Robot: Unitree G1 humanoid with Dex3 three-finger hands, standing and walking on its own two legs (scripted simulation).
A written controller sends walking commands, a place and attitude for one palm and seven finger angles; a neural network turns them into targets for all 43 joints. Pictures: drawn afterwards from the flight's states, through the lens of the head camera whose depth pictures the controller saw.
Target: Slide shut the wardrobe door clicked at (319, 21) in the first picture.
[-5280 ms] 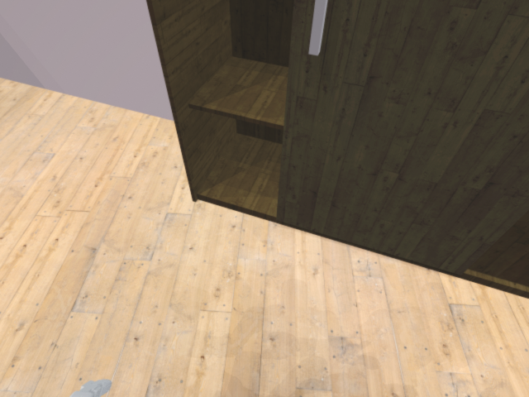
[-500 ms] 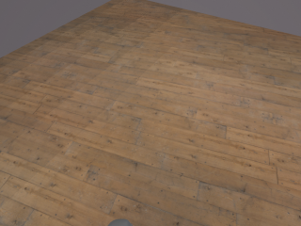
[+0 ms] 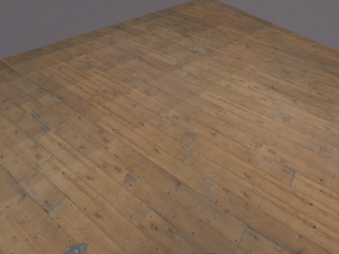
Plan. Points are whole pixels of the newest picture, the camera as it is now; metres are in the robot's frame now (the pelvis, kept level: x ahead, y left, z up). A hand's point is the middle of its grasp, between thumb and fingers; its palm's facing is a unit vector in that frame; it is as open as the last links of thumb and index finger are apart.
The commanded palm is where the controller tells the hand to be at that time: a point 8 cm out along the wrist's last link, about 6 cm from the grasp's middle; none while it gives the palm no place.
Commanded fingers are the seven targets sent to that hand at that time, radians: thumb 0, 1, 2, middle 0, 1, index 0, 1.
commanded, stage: walk to a spot facing it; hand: right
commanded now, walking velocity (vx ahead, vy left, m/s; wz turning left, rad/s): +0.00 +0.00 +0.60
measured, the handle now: out of the picture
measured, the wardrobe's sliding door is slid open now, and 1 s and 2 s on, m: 0.42 0.42 0.42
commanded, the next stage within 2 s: turn to face it in 0.88 s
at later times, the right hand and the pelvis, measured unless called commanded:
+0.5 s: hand out of the picture +0.14 -0.18 -0.16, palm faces -0.33 +0.92 -0.21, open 7.4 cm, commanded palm none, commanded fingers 0.00 -0.90 -0.90 0.20 0.30 0.20 0.30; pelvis -0.01 -0.01 +0.00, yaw +20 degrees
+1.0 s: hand (222, 245) +0.19 -0.14 -0.20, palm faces -0.45 +0.88 -0.15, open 7.4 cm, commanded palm none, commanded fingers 0.00 -0.90 -0.90 0.20 0.30 0.20 0.30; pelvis +0.15 +0.04 -0.02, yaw +32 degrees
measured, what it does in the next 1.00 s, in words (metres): walks ahead, turning left: right foot, then left foot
